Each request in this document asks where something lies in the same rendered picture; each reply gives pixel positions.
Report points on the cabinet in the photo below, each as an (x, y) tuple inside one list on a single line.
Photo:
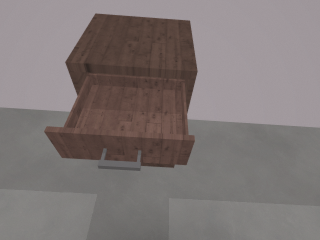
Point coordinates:
[(138, 47)]

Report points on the drawer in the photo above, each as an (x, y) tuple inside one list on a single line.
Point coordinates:
[(126, 114)]

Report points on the handle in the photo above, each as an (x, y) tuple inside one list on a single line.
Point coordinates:
[(119, 165)]

